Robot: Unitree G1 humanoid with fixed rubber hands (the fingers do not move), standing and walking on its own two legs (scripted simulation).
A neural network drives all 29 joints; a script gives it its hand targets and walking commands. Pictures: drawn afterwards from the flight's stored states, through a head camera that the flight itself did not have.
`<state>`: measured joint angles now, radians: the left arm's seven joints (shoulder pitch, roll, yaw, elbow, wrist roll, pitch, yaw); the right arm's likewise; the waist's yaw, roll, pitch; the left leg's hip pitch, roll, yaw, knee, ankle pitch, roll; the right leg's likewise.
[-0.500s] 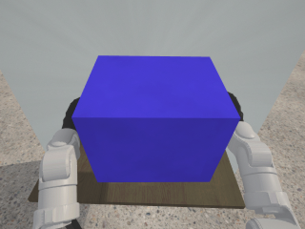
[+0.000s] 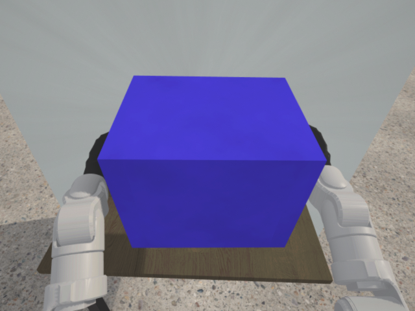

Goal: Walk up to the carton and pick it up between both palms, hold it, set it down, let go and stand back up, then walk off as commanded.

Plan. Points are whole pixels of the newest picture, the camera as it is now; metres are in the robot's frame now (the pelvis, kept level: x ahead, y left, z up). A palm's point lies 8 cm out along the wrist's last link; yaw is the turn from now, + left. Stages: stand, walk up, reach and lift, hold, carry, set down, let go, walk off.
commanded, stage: hold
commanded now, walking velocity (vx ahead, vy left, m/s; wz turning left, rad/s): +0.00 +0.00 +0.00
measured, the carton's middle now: (209, 161) +0.39 +0.00 +0.14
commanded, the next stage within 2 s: none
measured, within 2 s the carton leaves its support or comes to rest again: neither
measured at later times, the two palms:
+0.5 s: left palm (97, 175) +0.33 +0.20 +0.15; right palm (314, 164) +0.34 -0.20 +0.17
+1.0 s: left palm (98, 175) +0.33 +0.20 +0.16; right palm (316, 165) +0.34 -0.20 +0.17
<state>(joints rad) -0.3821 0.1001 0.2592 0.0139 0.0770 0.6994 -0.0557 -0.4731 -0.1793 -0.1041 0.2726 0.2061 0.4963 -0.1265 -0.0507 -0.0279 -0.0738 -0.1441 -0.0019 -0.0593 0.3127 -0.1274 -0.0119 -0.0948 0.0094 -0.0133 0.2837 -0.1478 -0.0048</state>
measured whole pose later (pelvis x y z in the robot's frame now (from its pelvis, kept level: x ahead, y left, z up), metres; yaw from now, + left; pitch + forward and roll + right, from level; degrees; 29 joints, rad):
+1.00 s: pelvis +0.00 +0.00 +0.00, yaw +0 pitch -2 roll +0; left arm -0.38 0.09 0.27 0.02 0.08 0.70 -0.06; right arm -0.48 -0.17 -0.11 0.27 0.20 0.50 -0.12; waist -0.04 -0.02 -0.07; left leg -0.14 0.00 -0.05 0.30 -0.12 -0.01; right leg -0.10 0.01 -0.01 0.29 -0.15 -0.01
